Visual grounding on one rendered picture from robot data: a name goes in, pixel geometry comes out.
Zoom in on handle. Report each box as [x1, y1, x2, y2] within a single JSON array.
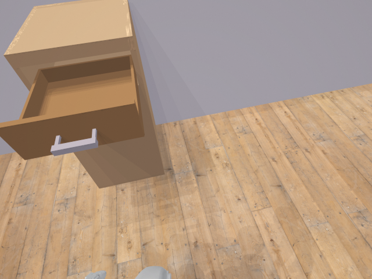
[[51, 129, 98, 156]]

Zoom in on cabinet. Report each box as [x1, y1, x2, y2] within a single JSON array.
[[4, 0, 165, 188]]

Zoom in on left robot thigh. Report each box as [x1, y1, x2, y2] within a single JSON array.
[[135, 266, 171, 279]]

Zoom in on drawer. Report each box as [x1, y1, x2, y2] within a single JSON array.
[[0, 55, 145, 160]]

